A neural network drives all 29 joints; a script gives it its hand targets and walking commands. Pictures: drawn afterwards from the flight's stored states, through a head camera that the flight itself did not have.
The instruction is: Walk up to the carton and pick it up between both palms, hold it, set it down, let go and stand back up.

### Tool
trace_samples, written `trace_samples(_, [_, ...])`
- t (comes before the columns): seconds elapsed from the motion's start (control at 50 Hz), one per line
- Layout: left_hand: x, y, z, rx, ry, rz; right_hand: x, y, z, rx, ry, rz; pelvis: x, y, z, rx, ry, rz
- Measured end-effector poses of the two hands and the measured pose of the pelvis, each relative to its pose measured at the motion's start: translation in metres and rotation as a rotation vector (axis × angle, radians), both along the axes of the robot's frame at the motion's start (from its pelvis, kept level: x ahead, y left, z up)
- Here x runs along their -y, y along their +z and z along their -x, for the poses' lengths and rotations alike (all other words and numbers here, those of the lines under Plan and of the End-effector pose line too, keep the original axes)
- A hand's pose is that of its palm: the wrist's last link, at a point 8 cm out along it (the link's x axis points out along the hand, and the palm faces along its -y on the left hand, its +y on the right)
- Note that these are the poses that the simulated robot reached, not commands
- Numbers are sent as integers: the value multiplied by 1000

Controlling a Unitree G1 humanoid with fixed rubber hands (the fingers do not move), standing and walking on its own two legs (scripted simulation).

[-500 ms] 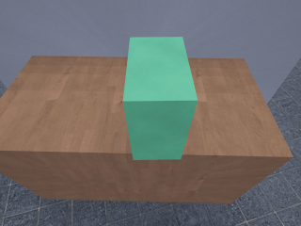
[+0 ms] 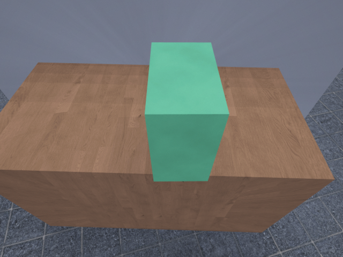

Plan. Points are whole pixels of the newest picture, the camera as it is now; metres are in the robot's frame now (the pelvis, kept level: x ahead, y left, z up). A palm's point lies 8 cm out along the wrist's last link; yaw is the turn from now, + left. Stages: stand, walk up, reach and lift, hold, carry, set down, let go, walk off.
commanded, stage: stand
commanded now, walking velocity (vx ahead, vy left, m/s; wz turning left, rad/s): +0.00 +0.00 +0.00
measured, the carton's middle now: (181, 115) +0.48 -0.01 +0.03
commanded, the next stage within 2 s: walk up in 1.56 s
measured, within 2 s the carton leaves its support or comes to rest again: neither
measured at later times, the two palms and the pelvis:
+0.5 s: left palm out of the picture -0.03 +0.20 -0.15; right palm out of the picture -0.03 -0.19 -0.15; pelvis +0.00 +0.01 +0.00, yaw +0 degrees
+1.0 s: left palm out of the picture -0.02 +0.21 -0.15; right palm out of the picture -0.01 -0.18 -0.15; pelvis +0.01 +0.01 +0.00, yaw +0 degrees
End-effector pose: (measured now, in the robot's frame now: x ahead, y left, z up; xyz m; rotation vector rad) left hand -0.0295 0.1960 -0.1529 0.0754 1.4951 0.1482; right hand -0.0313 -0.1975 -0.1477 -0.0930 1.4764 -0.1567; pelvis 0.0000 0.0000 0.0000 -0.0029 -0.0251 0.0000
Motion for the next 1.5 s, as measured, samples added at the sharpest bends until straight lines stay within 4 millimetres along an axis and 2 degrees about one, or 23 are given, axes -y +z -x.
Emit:
trace_samples(0.2, [-3, -1, -1, 2, -6, 1, -4, 0, -6, 27, -3, -3, -3, 0, 0, 0, -4, -2])
trace_samples(0.6, [-10, 0, -3, -6, -3, 3, -9, 2, -1, 9, -7, 1, -9, 0, -2, -8, 0, -3])
trace_samples(1.0, [-13, 0, -6, 0, -4, 1, -13, 0, -19, 52, -1, -2, -15, 0, -9, 8, 2, -5])
trace_samples(1.26, [-15, 0, -1, -28, -3, 7, -15, 2, -10, 20, -11, 2, -17, 0, -9, -2, -3, -4])
trace_samples(1.5, [-25, -2, -14, 1, -4, -8, -19, 2, -9, 22, -17, 6, -21, 0, -12, -4, -5, -5])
